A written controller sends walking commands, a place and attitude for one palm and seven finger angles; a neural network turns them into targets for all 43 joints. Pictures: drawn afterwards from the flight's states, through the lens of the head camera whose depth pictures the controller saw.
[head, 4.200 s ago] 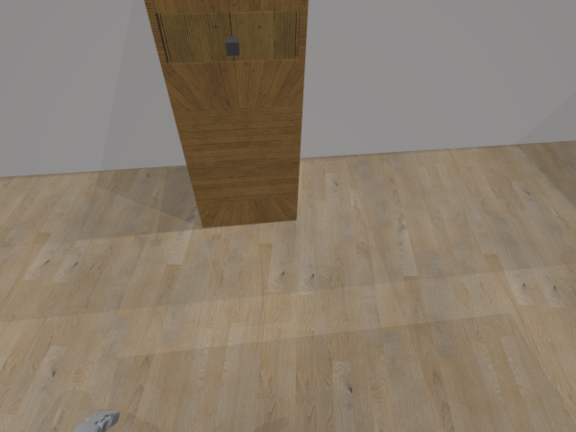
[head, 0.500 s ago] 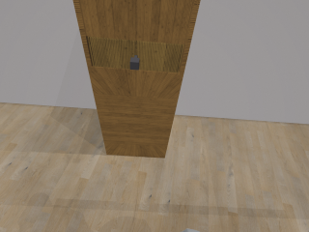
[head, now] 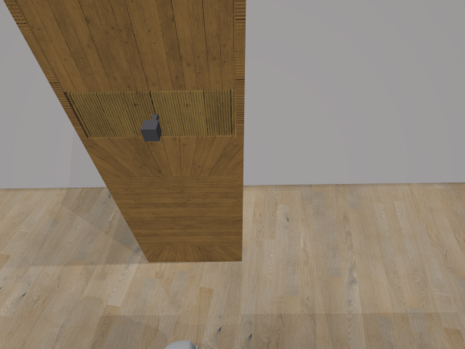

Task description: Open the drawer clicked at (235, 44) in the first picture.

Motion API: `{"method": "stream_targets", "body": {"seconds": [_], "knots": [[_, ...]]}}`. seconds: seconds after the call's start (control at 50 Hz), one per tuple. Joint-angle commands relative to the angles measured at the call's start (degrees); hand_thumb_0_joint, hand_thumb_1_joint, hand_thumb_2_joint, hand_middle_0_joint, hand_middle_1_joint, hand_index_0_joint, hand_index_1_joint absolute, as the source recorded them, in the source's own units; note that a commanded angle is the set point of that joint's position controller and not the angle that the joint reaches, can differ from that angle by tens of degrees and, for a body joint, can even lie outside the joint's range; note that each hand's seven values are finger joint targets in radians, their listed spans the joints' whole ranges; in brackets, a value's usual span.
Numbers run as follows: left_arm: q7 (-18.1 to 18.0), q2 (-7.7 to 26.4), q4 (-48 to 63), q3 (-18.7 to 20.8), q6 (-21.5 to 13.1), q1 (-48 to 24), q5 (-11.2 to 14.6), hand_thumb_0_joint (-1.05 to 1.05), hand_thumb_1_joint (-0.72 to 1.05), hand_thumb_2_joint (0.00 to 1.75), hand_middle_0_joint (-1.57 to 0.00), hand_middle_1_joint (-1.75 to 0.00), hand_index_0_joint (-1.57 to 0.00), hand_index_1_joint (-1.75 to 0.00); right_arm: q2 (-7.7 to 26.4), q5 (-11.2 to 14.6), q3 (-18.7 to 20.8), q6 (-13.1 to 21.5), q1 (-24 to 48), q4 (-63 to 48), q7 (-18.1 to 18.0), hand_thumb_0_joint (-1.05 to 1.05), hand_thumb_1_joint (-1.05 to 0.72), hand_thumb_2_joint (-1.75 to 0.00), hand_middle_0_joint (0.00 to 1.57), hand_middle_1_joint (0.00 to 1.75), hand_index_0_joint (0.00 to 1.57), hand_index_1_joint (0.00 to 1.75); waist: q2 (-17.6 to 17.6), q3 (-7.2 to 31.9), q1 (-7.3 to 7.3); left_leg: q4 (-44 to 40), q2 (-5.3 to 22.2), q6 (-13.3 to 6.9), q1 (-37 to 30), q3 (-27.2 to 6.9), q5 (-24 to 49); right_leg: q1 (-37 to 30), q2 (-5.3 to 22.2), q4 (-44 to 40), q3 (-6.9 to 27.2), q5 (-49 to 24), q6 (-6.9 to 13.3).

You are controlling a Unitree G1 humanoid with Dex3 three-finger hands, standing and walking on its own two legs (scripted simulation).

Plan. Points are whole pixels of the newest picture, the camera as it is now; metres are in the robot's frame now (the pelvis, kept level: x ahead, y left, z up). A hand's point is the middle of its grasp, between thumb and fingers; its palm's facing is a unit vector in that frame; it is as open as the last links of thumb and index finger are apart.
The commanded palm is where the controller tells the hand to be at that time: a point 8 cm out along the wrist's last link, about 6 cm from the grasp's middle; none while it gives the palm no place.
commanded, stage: come to a stop and stand still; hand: left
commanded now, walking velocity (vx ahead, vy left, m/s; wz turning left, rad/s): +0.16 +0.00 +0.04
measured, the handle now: (153, 125) +0.59 +0.21 +0.06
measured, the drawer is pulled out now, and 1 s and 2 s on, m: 0.00 0.00 0.00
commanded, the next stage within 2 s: look again from close up in 1.50 s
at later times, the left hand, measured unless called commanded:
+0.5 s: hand out of the picture +0.06 +0.19 -0.18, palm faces +0.01 -0.97 -0.23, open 7.4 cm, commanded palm none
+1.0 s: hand out of the picture +0.03 +0.17 -0.17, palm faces +0.06 -0.97 -0.25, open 7.3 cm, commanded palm none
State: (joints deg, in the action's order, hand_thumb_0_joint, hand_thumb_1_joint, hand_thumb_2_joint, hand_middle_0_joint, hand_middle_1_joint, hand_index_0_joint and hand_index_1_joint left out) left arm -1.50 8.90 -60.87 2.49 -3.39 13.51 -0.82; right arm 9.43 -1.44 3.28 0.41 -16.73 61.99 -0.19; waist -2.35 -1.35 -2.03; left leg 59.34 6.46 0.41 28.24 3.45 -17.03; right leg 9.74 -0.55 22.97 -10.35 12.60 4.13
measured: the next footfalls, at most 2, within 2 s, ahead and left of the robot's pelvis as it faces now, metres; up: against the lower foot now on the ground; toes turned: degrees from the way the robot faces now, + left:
left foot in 0.20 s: +0.15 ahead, +0.13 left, +0.00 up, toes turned +6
right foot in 0.60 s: +0.05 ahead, -0.14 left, +0.00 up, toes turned -6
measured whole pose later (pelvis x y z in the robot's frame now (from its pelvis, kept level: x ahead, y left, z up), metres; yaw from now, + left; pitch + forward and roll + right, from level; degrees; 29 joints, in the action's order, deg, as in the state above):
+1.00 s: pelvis +0.02 -0.02 +0.00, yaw +0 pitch +1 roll +2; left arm -1.9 9.0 -59.7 2.1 0.2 15.1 -1.4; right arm 12.7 -0.5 2.8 -2.6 -14.3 61.4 -0.4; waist -0.3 -3.4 1.7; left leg 36.5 1.2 2.2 15.8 2.3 -21.1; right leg 12.4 4.5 26.1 -4.5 14.5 -0.2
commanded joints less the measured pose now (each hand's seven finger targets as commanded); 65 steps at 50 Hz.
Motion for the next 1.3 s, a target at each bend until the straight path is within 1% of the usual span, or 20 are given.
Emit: {"method": "stream_targets", "body": {"seconds": [0.0,0.08,0.14,0.18,0.2,0.28,0.32,0.42,0.48,0.54,0.58,0.62,0.66,0.72,0.88,0.98,1.04,1.08,1.16,1.28], "knots": [[0.3,5.7,0.4,0.5,-0.9,5.0,-0.4,0.0,0.9,0.9,-0.2,-0.3,-0.2,-0.3,-0.2,0.1,-0.2,0.1,-2.7,-2.0,0.5,0.0,-0.9,-0.9,0.2,0.3,0.2,0.3,8.3,-2.8,0.72,-9.7,0.6,0.6,-1.2,0.6,2.1,2.4,15.1,-12.5,10.1,-11.7,5.8],[0.2,5.5,-1.4,0.2,-0.5,8.4,-0.5,0.0,0.9,0.9,-0.2,-0.3,-0.2,-0.3,-0.1,0.3,-0.7,0.9,3.3,-3.1,0.4,0.0,-0.9,-0.9,0.2,0.3,0.2,0.3,8.3,-3.0,2.8,-19.0,-1.0,0.3,-3.7,1.4,1.2,-1.5,15.6,-9.2,11.2,-20.2,5.7],[-0.5,4.3,-2.0,-0.7,0.5,7.2,0.0,0.0,0.9,0.9,-0.2,-0.3,-0.2,-0.3,0.2,0.6,-1.9,1.2,1.3,-1.3,-0.7,0.0,-0.9,-0.9,0.2,0.3,0.2,0.3,5.7,-0.4,1.34,-32.8,-2.3,0.5,-16.0,0.8,13.0,-0.8,11.6,-1.1,7.7,-29.4,1.9],[-1.0,2.5,-2.0,-1.2,1.4,10.0,0.5,0.0,0.9,0.9,-0.2,-0.3,-0.2,-0.3,4.8,0.8,-1.3,1.9,-1.9,-0.2,-1.6,0.0,-0.9,-0.9,0.2,0.3,0.2,0.3,-2.8,4.6,1.73,-32.0,5.1,-2.7,-27.2,-4.6,46.3,2.8,7.7,4.4,6.3,-16.8,-2.8],[-1.6,1.6,-2.1,-1.4,1.9,11.6,0.6,0.0,0.9,0.9,-0.2,-0.3,-0.2,-0.3,6.4,1.0,-1.1,1.4,-1.5,-0.3,-2.0,0.0,-0.9,-0.9,0.2,0.3,0.2,0.3,-4.9,4.9,2.19,-31.2,8.9,-5.2,-28.3,-6.4,53.5,4.0,6.5,2.9,6.2,-6.1,-4.1],[-1.6,3.9,-1.9,-0.9,3.9,11.1,0.4,0.0,0.9,0.9,-0.2,-0.3,-0.2,-0.3,7.2,1.4,-0.7,0.0,2.8,-1.5,-3.0,0.0,-0.9,-0.9,0.2,0.3,0.2,0.3,-10.8,0.7,2.51,-36.7,10.7,-8.1,-24.2,-8.3,55.2,3.9,5.4,9.1,6.2,7.3,-4.8],[-1.4,4.7,-0.8,-0.3,4.7,10.3,0.2,0.0,0.9,0.9,-0.2,-0.3,-0.2,-0.3,8.7,1.1,0.2,-0.4,1.5,-1.5,-3.5,0.0,-0.9,-0.9,0.2,0.3,0.2,0.3,-8.5,3.2,1.47,-37.3,13.6,-10.9,-27.7,-10.8,60.5,8.4,4.4,18.3,7.6,15.6,-4.9],[-0.9,3.1,2.4,1.0,5.7,7.7,-0.2,0.0,0.9,0.9,-0.2,-0.3,-0.2,-0.3,10.1,0.3,2.0,-1.3,5.0,-4.0,-3.4,0.0,-0.9,-0.9,0.2,0.3,0.2,0.3,-1.2,8.3,1.59,-37.1,15.2,-13.5,-25.6,-10.2,44.8,12.8,3.9,31.6,11.1,18.9,-5.1],[-0.5,2.4,3.5,1.0,5.6,8.1,-0.2,0.0,0.9,0.9,-0.2,-0.3,-0.2,-0.3,9.7,-0.1,2.2,-1.2,7.4,-5.3,-2.6,0.0,-0.9,-0.9,0.2,0.3,0.2,0.3,-2.3,9.7,2.48,-38.4,13.1,-11.3,-20.6,-7.9,31.5,8.1,4.0,24.6,9.3,15.6,-5.0],[-0.3,3.1,1.5,1.0,4.7,12.7,-0.4,0.0,0.9,0.9,-0.2,-0.3,-0.2,-0.3,7.7,0.3,1.6,-1.6,9.8,-5.4,-1.4,0.0,-0.9,-0.9,0.2,0.3,0.2,0.3,-1.5,7.2,5.18,-36.4,6.3,-5.2,-8.4,-4.1,2.7,-4.8,3.7,4.4,7.0,2.5,-5.1],[-0.5,10.1,3.0,1.0,3.6,7.7,-1.2,0.0,0.9,0.9,-0.2,-0.3,-0.2,-0.3,1.4,0.9,0.0,-2.6,9.2,-6.4,-0.3,0.0,-0.9,-0.9,0.2,0.3,0.2,0.3,18.4,-0.1,3.57,-24.9,-3.6,1.0,-3.5,1.0,-9.2,5.3,18.2,-14.3,26.7,21.1,-0.3],[-0.6,12.3,5.7,1.2,3.7,1.3,-1.0,0.0,0.9,0.9,-0.2,-0.3,-0.2,-0.3,4.3,0.4,0.6,-3.0,10.4,-6.3,0.6,0.0,-0.9,-0.9,0.2,0.3,0.2,0.3,13.0,-5.4,3.54,-16.8,-2.5,0.4,-6.5,-1.8,-8.2,16.5,20.7,-19.1,29.4,31.5,2.7],[-0.7,11.3,5.4,1.3,3.3,-0.5,-0.7,0.0,0.9,0.9,-0.2,-0.3,-0.2,-0.3,4.6,0.1,0.5,-3.2,7.6,-4.1,0.4,0.0,-0.9,-0.9,0.2,0.3,0.2,0.3,11.7,-9.1,2.68,-12.5,-2.8,0.1,-4.2,-3.6,-3.3,15.1,18.6,-17.5,26.9,22.9,2.2],[-0.4,11.1,5.2,1.3,2.7,0.9,-0.6,0.0,0.9,0.9,-0.2,-0.3,-0.2,-0.3,4.9,0.2,0.4,-2.4,3.2,-2.7,0.7,0.0,-0.9,-0.9,0.2,0.3,0.2,0.3,8.1,-7.7,2.62,-10.8,-3.5,0.8,-2.8,-2.7,-1.0,7.7,17.2,-12.6,20.5,7.5,2.1],[-1.2,11.7,2.7,2.3,2.7,7.6,-0.8,0.0,0.9,0.9,-0.2,-0.3,-0.2,-0.3,5.1,0.8,0.0,-1.8,4.9,-5.6,-0.4,0.0,-0.9,-0.9,0.2,0.3,0.2,0.3,11.5,1.3,6.0,-16.6,-4.0,2.2,-1.8,-2.5,-7.9,-9.6,20.9,-3.1,19.6,-27.6,6.2],[-0.8,10.4,2.4,1.7,3.3,2.2,-0.2,0.0,0.9,0.9,-0.2,-0.3,-0.2,-0.3,4.1,1.1,-0.6,-0.9,-1.7,-2.6,-0.7,0.0,-0.9,-0.9,0.2,0.3,0.2,0.3,12.8,3.7,1.99,-36.3,-5.6,1.3,-20.8,0.3,6.3,1.0,14.0,0.6,14.1,-16.1,0.6],[-0.5,4.8,2.2,0.3,4.0,3.9,0.3,0.0,0.9,0.9,-0.2,-0.3,-0.2,-0.3,10.5,0.6,0.0,-0.1,-0.9,-2.8,-1.3,0.0,-0.9,-0.9,0.2,0.3,0.2,0.3,-4.9,4.4,3.09,-40.6,8.5,-5.1,-22.6,-12.0,19.3,6.1,5.6,6.8,6.4,4.8,-5.1],[-0.3,3.8,1.2,-0.1,4.2,3.5,-0.1,0.0,0.9,0.9,-0.2,-0.3,-0.2,-0.3,9.5,0.5,-0.4,-0.2,2.9,-2.9,-1.6,0.0,-0.9,-0.9,0.2,0.3,0.2,0.3,-2.9,-0.6,3.94,-42.8,6.6,-5.1,-15.8,-10.0,12.6,4.1,5.4,5.8,6.2,2.8,-5.4],[-0.2,5.5,-1.8,-0.7,3.7,5.0,0.0,0.0,0.9,0.9,-0.2,-0.3,-0.2,-0.3,7.0,0.9,-1.2,0.4,2.3,-1.3,-2.0,0.0,-0.9,-0.9,0.2,0.3,0.2,0.3,-3.3,-0.2,3.43,-39.0,2.0,-2.8,-19.5,-4.6,22.7,0.8,6.7,1.7,8.1,-7.2,-5.1],[-0.4,5.7,-3.1,-1.1,3.8,4.8,-0.1,0.0,0.9,0.9,-0.2,-0.3,-0.2,-0.3,6.4,1.1,-1.6,0.5,1.2,-0.3,-2.0,0.0,-0.9,-0.9,0.2,0.3,0.2,0.3,0.8,-1.9,2.73,-40.1,1.3,-1.9,-19.5,-4.1,19.6,-0.3,7.3,-0.5,8.3,-8.2,-5.4]]}}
